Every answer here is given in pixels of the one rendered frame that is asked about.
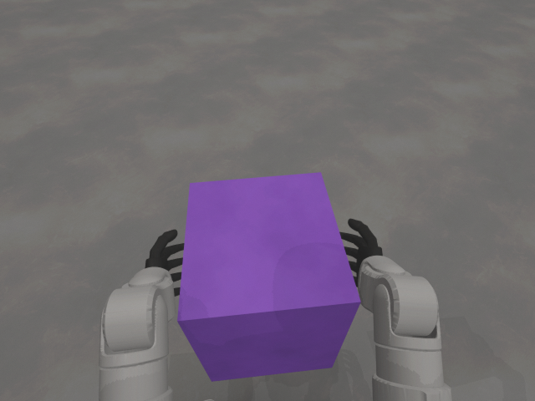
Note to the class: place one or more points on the left robot forearm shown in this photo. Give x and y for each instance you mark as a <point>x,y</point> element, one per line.
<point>134,341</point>

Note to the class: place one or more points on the robot right hand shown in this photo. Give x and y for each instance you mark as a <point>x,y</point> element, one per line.
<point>367,245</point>

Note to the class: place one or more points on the right robot forearm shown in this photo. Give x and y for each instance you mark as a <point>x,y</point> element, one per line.
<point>406,331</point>

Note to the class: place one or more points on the robot left hand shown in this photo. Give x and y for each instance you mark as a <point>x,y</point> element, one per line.
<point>159,255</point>

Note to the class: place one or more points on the carton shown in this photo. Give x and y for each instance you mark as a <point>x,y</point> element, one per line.
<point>266,285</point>

